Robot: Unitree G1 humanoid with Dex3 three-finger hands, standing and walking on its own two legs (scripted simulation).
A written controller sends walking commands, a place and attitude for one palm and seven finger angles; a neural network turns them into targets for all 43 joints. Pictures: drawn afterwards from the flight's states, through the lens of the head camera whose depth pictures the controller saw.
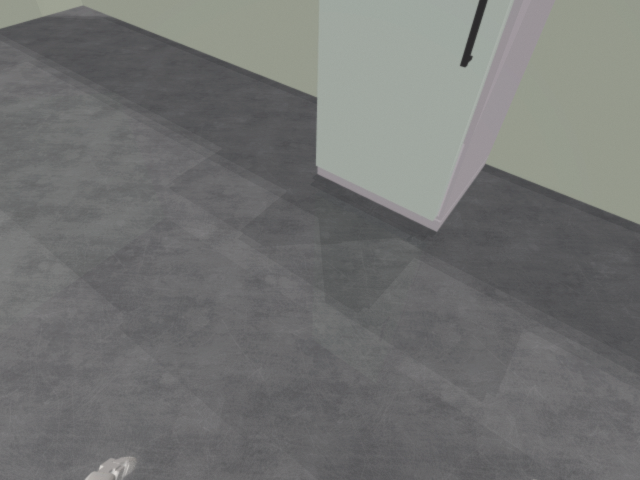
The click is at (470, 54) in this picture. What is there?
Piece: fridge door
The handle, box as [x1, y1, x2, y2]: [460, 0, 487, 66]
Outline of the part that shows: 487,0 479,0 460,64 462,66 465,66 467,62 471,59 472,56 470,55 470,52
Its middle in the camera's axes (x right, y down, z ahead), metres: +0.43 -0.59 +1.05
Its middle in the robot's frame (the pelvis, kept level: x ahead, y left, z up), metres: +1.22 -0.35 +0.10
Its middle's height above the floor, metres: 0.86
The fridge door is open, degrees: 0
